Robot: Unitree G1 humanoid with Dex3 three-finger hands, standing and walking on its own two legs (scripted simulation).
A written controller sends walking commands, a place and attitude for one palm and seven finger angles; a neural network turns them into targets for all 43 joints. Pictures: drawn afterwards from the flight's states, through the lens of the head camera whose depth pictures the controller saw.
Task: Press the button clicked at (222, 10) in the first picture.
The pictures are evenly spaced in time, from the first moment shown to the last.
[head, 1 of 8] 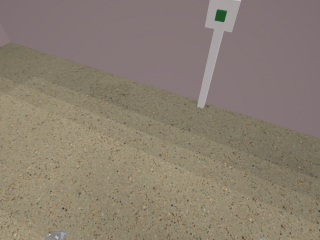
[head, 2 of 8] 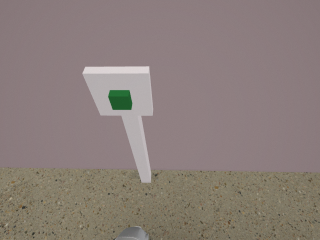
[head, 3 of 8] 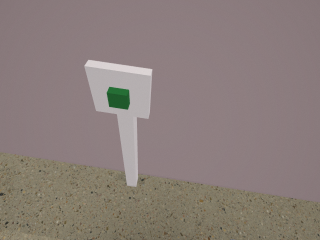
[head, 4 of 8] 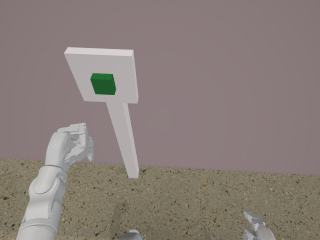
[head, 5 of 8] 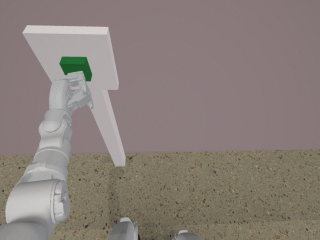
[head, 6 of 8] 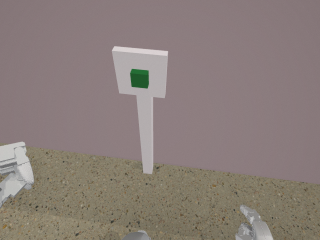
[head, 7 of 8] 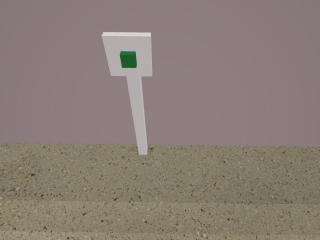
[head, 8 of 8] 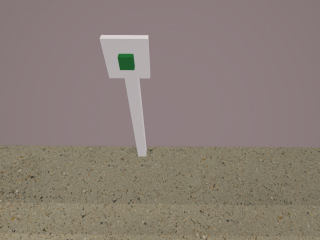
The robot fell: no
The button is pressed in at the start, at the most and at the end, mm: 0 10 0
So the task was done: yes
